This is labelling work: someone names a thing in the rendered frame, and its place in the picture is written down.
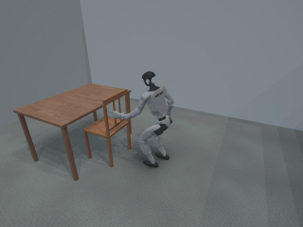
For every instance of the robot left forearm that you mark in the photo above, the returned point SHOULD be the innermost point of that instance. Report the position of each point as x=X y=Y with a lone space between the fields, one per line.
x=129 y=115

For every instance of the robot right forearm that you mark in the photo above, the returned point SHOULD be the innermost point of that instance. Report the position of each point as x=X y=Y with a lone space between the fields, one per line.
x=169 y=108

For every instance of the left robot foot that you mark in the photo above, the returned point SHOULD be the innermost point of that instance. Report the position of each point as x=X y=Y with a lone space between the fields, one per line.
x=148 y=163

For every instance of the robot right upper arm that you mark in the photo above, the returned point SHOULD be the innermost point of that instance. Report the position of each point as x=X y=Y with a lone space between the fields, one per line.
x=167 y=95

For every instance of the table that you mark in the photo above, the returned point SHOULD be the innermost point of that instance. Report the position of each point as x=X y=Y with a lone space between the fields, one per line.
x=64 y=109

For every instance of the robot right shin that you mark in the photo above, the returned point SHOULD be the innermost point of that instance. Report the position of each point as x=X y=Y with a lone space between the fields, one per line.
x=158 y=142

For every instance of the chair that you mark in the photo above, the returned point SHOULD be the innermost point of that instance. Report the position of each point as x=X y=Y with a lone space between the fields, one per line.
x=108 y=126

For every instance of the robot left hand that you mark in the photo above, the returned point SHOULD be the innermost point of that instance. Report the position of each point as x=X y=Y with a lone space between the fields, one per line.
x=114 y=114

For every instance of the robot left upper arm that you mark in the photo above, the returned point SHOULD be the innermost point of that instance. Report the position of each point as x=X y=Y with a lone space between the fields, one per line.
x=143 y=100

